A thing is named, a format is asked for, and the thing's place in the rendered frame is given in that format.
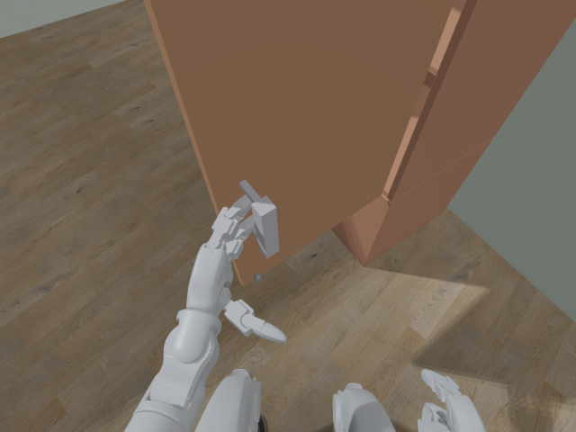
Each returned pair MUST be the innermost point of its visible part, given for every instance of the robot right hand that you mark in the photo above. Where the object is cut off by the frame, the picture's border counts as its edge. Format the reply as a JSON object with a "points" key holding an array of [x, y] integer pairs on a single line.
{"points": [[460, 415]]}

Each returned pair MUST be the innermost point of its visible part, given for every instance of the robot left thigh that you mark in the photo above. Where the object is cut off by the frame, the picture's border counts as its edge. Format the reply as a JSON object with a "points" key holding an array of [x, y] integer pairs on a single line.
{"points": [[234, 405]]}

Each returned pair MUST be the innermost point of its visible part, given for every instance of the robot left hand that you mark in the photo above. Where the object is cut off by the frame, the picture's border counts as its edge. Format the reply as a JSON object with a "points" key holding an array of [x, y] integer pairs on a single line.
{"points": [[212, 269]]}

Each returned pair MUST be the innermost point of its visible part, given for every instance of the handle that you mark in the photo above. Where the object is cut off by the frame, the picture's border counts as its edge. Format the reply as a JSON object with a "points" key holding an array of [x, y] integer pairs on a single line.
{"points": [[265, 219]]}

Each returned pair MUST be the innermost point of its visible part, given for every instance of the robot right thigh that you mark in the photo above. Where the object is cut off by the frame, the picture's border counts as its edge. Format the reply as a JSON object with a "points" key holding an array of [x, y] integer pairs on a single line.
{"points": [[357, 410]]}

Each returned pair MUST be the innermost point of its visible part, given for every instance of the robot thigh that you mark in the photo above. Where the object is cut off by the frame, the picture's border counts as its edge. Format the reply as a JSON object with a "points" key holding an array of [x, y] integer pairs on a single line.
{"points": [[357, 410], [234, 405]]}

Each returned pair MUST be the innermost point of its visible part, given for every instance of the cupboard door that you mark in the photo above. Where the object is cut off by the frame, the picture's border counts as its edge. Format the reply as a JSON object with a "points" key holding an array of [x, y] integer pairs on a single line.
{"points": [[308, 100]]}

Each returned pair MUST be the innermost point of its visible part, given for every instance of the left robot forearm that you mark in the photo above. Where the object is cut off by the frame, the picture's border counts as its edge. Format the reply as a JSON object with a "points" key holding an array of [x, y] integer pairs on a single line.
{"points": [[174, 398]]}

